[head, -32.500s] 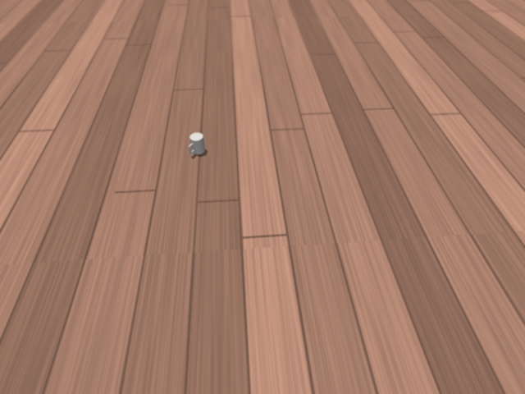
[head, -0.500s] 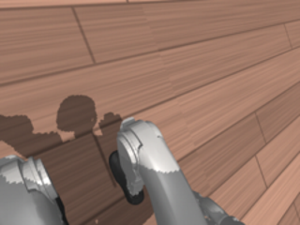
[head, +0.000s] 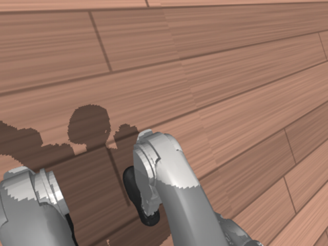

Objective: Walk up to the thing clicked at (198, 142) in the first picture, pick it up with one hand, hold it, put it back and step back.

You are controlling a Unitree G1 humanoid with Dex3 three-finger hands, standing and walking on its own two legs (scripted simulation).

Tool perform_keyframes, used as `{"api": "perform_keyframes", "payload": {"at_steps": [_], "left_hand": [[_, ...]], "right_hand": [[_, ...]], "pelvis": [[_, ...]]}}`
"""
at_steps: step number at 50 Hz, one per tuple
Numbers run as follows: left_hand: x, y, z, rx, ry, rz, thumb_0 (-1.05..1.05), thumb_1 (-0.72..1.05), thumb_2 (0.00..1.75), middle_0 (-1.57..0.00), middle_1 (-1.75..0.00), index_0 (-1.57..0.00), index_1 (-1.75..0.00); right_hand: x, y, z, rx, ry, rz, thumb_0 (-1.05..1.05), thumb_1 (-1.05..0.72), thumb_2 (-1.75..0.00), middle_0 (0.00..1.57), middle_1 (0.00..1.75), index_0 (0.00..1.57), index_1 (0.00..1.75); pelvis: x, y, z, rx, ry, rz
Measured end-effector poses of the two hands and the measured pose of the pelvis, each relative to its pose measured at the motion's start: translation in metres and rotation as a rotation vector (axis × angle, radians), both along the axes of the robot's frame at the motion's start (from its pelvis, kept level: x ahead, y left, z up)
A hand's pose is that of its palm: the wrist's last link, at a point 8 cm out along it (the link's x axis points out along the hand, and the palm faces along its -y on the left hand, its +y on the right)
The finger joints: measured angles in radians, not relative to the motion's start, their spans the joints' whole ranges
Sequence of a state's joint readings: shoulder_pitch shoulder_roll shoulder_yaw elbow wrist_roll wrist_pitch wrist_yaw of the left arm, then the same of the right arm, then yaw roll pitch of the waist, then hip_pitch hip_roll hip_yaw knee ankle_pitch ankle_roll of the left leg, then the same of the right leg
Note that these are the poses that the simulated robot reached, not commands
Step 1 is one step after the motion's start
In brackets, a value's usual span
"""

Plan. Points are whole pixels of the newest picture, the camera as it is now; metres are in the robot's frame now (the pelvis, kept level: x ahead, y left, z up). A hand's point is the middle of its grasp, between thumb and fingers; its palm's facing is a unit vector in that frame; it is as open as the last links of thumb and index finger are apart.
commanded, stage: settle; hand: left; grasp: from above
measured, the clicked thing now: out of the picture +0.47 +0.32 -0.26
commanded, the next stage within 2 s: lift in 0.60 s
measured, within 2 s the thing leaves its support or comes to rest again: leaves its support in 0.04 s
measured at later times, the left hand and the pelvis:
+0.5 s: hand out of the picture +0.46 +0.34 -0.13, palm faces -0.43 -0.11 -0.90, open 10.2 cm; pelvis +0.00 +0.00 +0.02, yaw +5 degrees
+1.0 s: hand out of the picture +0.44 +0.34 -0.07, palm faces -0.45 -0.13 -0.88, open 10.2 cm; pelvis -0.01 +0.00 +0.06, yaw +7 degrees
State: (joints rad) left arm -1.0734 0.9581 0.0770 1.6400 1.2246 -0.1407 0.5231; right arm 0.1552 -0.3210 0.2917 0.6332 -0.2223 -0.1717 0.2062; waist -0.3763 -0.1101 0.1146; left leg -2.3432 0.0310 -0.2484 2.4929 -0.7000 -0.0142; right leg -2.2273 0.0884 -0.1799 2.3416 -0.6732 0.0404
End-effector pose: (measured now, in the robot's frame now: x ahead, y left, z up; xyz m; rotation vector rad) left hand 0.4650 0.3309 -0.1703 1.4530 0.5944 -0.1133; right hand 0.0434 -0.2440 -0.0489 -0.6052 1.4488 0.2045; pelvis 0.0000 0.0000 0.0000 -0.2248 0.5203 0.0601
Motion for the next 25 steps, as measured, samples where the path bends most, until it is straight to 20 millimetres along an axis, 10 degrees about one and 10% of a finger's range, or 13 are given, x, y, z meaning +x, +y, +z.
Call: {"api": "perform_keyframes", "payload": {"at_steps": [25], "left_hand": [[-0.003,0.007,0.097,0.027,0.008,-0.012,0.01,-0.11,0.79,-0.56,-0.90,-0.57,-0.89]], "right_hand": [[0.050,-0.012,-0.013,0.035,-0.101,-0.099,0.01,-0.93,-0.90,0.20,0.30,0.20,0.30]], "pelvis": [[0.001,-0.004,0.023,0.054,0.075,0.047]]}}
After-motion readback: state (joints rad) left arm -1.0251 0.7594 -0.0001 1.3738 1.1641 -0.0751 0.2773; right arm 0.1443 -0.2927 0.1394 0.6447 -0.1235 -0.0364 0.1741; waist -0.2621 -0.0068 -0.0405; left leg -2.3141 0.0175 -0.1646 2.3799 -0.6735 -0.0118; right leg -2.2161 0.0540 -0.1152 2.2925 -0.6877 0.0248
